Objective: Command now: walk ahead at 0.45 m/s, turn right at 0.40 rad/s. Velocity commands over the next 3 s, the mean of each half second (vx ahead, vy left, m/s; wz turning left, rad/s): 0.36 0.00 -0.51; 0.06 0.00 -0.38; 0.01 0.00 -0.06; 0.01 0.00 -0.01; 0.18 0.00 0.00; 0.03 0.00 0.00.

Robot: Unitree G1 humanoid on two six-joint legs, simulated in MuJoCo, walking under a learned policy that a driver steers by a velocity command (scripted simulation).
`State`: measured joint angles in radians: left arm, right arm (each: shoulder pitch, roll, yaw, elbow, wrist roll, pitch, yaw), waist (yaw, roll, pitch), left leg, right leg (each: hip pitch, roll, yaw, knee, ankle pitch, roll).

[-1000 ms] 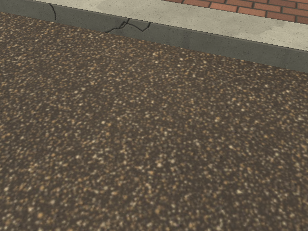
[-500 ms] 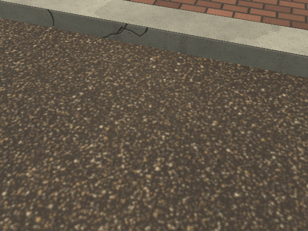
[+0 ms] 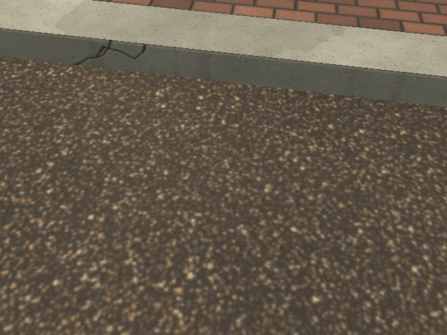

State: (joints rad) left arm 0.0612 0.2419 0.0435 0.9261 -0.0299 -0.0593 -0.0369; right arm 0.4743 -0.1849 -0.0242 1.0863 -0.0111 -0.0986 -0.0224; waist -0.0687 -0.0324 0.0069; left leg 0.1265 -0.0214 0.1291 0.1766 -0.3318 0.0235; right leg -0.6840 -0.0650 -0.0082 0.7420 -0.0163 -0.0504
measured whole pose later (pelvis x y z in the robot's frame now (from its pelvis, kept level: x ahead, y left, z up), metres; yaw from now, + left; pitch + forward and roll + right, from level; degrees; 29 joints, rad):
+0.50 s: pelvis +0.26 -0.05 +0.01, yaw -17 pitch +3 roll +0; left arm 0.27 0.28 0.08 0.84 -0.02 -0.02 0.02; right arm 0.02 -0.27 -0.04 0.76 -0.01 -0.09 -0.03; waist 0.07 0.03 0.04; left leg -0.63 0.02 -0.11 0.61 -0.02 -0.06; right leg -0.22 0.14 0.13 0.42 -0.23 -0.09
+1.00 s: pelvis +0.35 -0.07 +0.00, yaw -28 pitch +1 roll +1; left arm 0.20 0.26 0.05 0.74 0.01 0.04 0.02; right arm 0.17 -0.27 -0.04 0.80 0.00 -0.01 -0.01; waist -0.02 0.01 0.03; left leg -0.36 0.02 0.03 0.51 -0.18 0.00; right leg -0.27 0.00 0.03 0.54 -0.28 -0.01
